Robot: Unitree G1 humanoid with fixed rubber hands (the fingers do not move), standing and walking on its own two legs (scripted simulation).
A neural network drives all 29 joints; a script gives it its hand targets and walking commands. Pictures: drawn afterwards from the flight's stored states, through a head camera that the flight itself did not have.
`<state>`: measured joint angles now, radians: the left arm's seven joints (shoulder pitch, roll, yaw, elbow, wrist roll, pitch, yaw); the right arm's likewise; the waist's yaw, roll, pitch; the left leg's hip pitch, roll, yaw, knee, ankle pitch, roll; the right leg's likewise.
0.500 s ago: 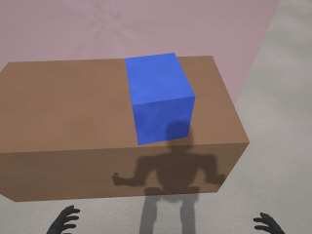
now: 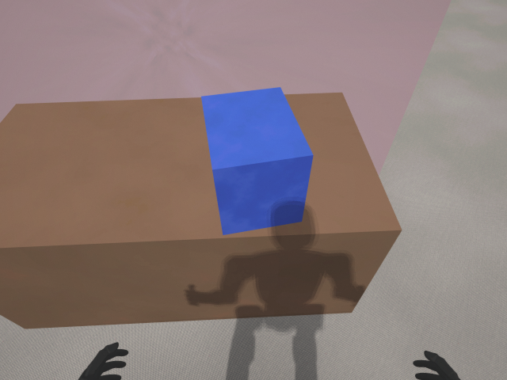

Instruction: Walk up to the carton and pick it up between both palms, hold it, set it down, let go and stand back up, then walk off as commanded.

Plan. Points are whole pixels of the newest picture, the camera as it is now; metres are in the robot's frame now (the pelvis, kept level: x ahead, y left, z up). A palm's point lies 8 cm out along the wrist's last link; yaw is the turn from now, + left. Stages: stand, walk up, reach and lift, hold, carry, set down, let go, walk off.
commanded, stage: stand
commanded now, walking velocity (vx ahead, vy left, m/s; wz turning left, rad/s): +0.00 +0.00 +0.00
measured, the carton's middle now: (252, 159) +0.64 +0.04 -0.07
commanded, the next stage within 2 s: none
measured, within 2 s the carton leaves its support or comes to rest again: neither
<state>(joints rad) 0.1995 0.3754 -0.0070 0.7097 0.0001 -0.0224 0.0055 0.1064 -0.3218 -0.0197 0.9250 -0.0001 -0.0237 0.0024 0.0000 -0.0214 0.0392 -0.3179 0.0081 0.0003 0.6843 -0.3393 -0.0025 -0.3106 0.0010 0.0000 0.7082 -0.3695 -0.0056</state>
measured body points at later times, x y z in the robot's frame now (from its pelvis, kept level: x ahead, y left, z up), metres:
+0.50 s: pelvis -0.01 -0.01 +0.01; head +0.00 -0.01 +0.46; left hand +0.11 +0.29 -0.09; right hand +0.10 -0.30 -0.11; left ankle +0.02 +0.13 -0.72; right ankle +0.01 -0.11 -0.72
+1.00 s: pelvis -0.02 -0.01 +0.01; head -0.01 -0.01 +0.46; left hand +0.10 +0.29 -0.09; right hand +0.09 -0.30 -0.11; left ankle +0.02 +0.13 -0.72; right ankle +0.01 -0.11 -0.72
